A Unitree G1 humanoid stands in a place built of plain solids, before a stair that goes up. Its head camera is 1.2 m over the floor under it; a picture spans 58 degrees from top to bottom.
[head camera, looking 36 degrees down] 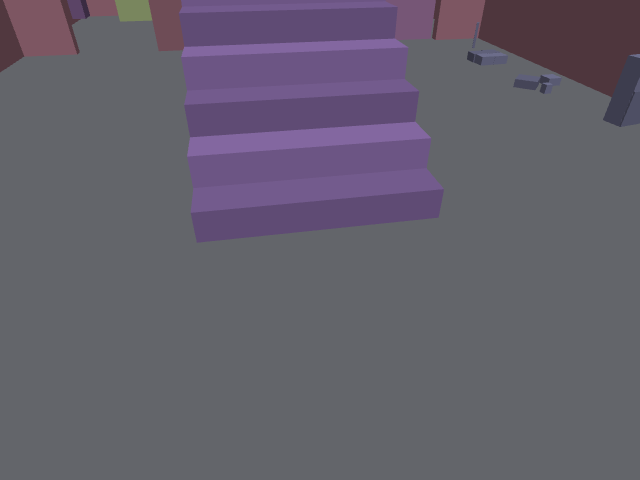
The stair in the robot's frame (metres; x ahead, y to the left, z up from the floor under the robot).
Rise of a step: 0.17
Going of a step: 0.23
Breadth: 1.20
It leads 10 degrees to the left of straight ahead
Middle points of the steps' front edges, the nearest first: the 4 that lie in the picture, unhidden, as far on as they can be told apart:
1.74 -0.01 0.17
1.96 0.03 0.33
2.19 0.07 0.50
2.41 0.11 0.66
